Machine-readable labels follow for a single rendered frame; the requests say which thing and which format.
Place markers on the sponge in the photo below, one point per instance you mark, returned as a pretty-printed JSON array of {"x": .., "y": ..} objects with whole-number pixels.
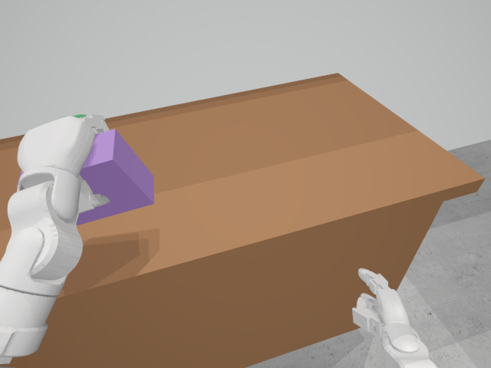
[{"x": 114, "y": 170}]

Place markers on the table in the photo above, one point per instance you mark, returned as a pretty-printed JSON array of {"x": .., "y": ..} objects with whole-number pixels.
[{"x": 267, "y": 202}]

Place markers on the right robot hand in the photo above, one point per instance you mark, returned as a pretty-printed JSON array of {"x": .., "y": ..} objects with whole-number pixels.
[{"x": 373, "y": 314}]

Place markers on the right robot forearm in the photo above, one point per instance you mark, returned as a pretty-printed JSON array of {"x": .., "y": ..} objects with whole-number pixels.
[{"x": 403, "y": 348}]

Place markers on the left robot hand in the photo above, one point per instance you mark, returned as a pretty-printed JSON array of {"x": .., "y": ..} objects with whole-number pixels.
[{"x": 65, "y": 144}]

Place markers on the left robot forearm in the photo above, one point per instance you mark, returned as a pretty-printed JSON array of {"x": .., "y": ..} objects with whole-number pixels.
[{"x": 44, "y": 248}]

